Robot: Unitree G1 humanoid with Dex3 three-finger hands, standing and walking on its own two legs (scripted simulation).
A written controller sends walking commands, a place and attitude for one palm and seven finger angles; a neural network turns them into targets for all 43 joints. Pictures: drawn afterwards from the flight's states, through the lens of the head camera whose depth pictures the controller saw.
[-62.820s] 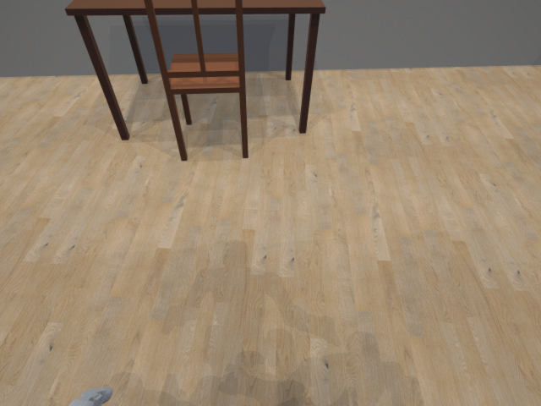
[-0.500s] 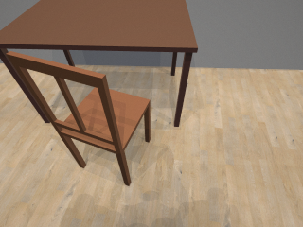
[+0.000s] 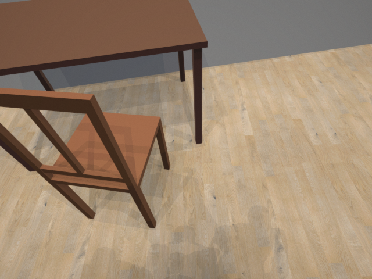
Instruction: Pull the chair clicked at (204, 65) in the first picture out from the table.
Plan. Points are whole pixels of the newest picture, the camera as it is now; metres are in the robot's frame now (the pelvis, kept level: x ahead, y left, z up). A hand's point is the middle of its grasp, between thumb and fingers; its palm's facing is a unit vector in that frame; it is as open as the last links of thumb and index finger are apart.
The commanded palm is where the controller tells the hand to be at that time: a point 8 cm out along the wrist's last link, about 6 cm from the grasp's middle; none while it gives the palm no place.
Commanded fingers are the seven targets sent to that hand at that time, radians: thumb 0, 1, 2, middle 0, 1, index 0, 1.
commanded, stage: shuffle to correct the standing spot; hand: left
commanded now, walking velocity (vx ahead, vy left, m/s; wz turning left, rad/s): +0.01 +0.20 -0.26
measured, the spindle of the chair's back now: (59, 144) +0.47 +0.45 -0.06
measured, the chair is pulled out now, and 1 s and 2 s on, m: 0.24 0.24 0.24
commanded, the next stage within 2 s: come to a stop and stand still in 0.28 s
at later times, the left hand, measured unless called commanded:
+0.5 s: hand out of the picture +0.06 +0.30 -0.16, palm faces -0.01 -0.96 -0.27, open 7.4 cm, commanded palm none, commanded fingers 0.00 0.90 0.90 -0.20 -0.30 -0.20 -0.30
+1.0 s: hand out of the picture +0.01 +0.27 -0.17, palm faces -0.08 -0.98 -0.16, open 7.3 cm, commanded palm none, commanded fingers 0.00 0.90 0.90 -0.20 -0.30 -0.20 -0.30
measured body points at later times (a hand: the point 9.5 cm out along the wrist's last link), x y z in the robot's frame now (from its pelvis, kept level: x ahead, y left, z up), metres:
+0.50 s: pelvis +0.00 +0.09 +0.01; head +0.02 +0.10 +0.46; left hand +0.06 +0.35 -0.14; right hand +0.03 -0.15 -0.14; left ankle +0.05 +0.21 -0.72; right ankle -0.03 -0.02 -0.68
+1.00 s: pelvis -0.01 +0.11 +0.01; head -0.01 +0.12 +0.46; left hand +0.02 +0.32 -0.15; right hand -0.05 -0.11 -0.14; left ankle +0.05 +0.21 -0.72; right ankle -0.02 +0.02 -0.72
